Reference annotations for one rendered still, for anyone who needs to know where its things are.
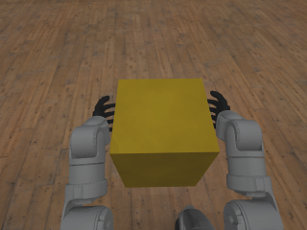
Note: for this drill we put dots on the robot right upper arm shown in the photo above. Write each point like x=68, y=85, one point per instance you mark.
x=251, y=214

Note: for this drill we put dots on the right robot shin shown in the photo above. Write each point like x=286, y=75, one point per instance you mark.
x=189, y=207

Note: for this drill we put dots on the right robot forearm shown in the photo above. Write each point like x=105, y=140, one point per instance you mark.
x=244, y=147

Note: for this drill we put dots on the robot right hand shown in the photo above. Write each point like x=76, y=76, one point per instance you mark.
x=221, y=105

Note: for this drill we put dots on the robot left hand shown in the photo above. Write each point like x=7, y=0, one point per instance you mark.
x=100, y=108

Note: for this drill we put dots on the carton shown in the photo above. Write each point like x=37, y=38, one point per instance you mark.
x=162, y=134

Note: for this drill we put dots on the left robot forearm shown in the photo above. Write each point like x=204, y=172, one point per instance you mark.
x=87, y=156

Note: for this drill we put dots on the robot left upper arm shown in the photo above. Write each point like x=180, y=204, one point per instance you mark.
x=96, y=217

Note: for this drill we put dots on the robot right thigh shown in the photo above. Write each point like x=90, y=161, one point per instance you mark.
x=194, y=219

